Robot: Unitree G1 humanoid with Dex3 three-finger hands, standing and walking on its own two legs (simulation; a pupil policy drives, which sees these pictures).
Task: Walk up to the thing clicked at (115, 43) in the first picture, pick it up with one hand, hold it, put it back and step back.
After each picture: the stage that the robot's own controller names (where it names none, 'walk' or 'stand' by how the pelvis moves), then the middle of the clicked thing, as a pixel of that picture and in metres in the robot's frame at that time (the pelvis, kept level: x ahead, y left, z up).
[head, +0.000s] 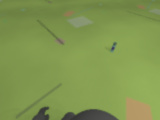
stand; (113, 47) +1.59 -0.50 -0.66
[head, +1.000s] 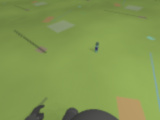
walk; (96, 47) +1.53 -0.05 -0.63
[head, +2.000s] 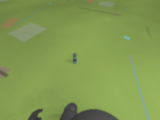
walk; (74, 58) +1.02 +0.32 -0.64
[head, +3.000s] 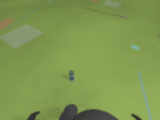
walk; (71, 76) +0.62 +0.25 -0.63
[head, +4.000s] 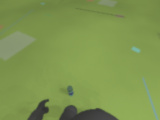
walk; (70, 91) +0.39 +0.21 -0.62
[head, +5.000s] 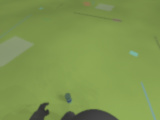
stand; (68, 98) +0.32 +0.23 -0.65
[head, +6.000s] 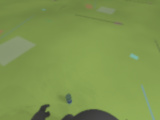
stand; (69, 99) +0.33 +0.21 -0.66
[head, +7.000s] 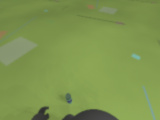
stand; (69, 98) +0.34 +0.23 -0.66
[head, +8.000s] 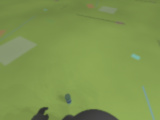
stand; (68, 99) +0.32 +0.23 -0.66
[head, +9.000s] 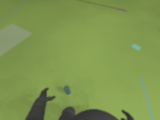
go down; (67, 90) +0.34 +0.22 -0.63
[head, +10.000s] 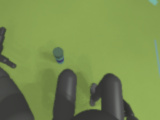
go down; (59, 57) +0.43 +0.23 -0.23
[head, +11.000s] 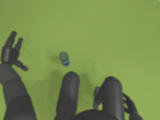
close in; (65, 60) +0.43 +0.22 -0.26
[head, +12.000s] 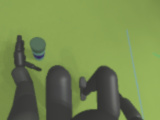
close in; (38, 51) +0.42 +0.26 -0.16
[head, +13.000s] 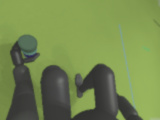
close; (29, 50) +0.41 +0.27 -0.16
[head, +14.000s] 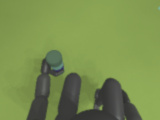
lift; (57, 65) +0.33 +0.23 -0.03
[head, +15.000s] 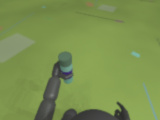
hold; (66, 70) +0.32 +0.16 +0.08
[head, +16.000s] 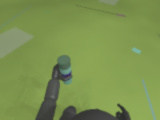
hold; (66, 71) +0.32 +0.17 +0.03
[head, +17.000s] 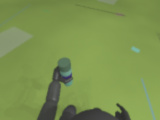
crouch; (66, 74) +0.32 +0.16 +0.02
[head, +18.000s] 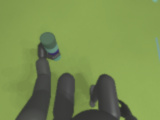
lower; (52, 49) +0.45 +0.22 -0.05
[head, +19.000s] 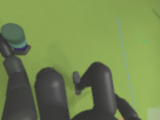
lower; (18, 43) +0.46 +0.28 -0.16
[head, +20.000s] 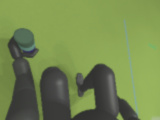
lower; (27, 46) +0.43 +0.28 -0.17
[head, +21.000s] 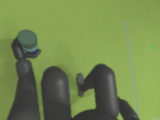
lower; (30, 47) +0.43 +0.27 -0.17
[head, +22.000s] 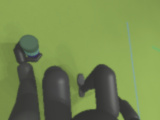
lower; (32, 51) +0.41 +0.27 -0.17
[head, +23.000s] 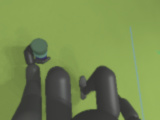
draw back; (40, 53) +0.40 +0.24 -0.16
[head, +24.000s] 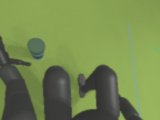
rise; (37, 51) +0.40 +0.25 -0.17
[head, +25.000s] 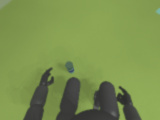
walk; (70, 68) +0.41 +0.19 -0.37
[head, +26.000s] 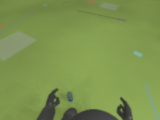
stand; (70, 97) +0.34 +0.19 -0.60
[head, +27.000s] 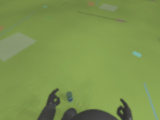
stand; (69, 97) +0.34 +0.19 -0.60
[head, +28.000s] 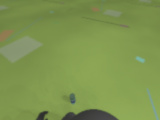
stand; (72, 99) +0.35 +0.18 -0.65
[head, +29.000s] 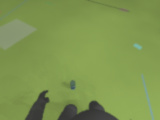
walk; (72, 85) +0.41 +0.14 -0.64
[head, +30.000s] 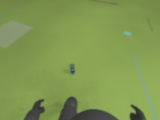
walk; (72, 69) +0.65 +0.24 -0.62
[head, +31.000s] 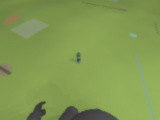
stand; (78, 58) +0.97 +0.24 -0.63
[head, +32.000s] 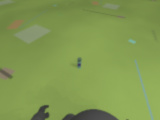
stand; (79, 63) +0.97 +0.19 -0.66
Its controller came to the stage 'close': yes
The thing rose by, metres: 0.69
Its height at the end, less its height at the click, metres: +0.00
